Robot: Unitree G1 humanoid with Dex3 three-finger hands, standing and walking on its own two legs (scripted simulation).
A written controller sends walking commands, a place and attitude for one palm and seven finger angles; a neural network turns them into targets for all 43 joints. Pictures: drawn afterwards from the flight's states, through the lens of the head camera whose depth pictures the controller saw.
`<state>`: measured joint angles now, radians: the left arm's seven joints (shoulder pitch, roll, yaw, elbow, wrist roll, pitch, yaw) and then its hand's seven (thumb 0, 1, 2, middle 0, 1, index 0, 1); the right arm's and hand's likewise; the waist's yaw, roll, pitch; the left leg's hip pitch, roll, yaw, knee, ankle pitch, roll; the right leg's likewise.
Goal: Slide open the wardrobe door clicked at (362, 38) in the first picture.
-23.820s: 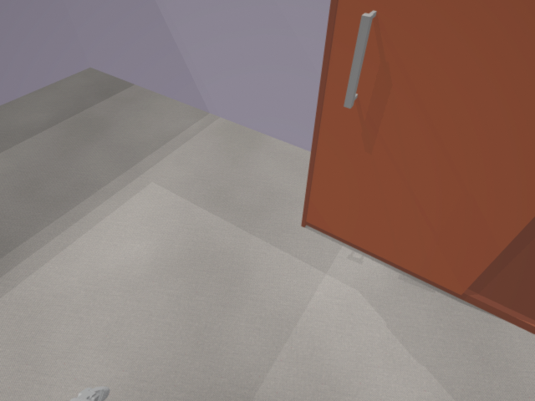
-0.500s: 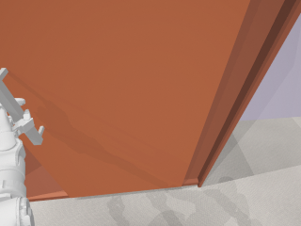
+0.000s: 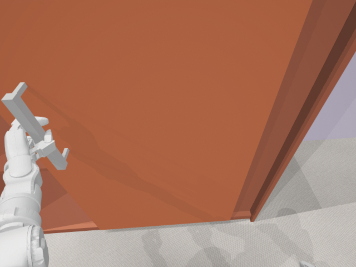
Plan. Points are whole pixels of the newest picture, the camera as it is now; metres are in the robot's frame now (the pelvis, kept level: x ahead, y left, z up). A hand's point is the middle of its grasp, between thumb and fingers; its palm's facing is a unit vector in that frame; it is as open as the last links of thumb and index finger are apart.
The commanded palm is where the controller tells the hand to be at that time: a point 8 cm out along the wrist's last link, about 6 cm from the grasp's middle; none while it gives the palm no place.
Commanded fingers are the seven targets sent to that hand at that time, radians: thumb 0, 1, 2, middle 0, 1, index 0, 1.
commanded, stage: stop walking and hold the door there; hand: left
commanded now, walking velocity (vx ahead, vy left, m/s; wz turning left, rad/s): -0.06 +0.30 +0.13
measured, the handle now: (44, 131) +0.41 +0.36 +0.09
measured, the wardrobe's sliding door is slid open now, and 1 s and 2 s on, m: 0.55 0.55 0.55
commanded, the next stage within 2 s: loosen the grip on the handle in 0.96 s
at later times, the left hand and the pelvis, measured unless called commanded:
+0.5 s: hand (47, 146) +0.36 +0.33 +0.09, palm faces +0.36 -0.89 -0.28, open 5.7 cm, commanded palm +0.32 +0.37 +0.08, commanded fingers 0.00 0.90 0.90 -0.45 -1.40 -0.45 -1.40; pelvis -0.05 +0.07 +0.00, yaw +0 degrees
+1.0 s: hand (48, 146) +0.36 +0.33 +0.09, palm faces +0.35 -0.90 -0.25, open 5.7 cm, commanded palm +0.33 +0.36 +0.08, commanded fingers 0.00 0.90 0.90 -0.45 -1.40 -0.45 -1.40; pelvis -0.04 +0.07 +0.00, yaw -1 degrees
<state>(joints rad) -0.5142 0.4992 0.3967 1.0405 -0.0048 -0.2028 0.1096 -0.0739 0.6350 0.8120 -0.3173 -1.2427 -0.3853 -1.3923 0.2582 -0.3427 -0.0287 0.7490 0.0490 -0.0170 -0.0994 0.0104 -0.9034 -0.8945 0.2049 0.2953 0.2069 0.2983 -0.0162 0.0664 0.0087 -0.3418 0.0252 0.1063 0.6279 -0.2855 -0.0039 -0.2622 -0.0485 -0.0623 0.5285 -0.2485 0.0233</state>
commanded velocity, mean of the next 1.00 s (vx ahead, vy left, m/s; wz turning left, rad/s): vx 0.05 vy -0.01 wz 0.02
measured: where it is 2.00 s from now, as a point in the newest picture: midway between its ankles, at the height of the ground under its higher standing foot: outside the picture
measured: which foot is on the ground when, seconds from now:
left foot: up 0.00-0.10, down 0.12-1.00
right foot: down 0.00-0.12, up 0.14-0.36, down 0.38-1.00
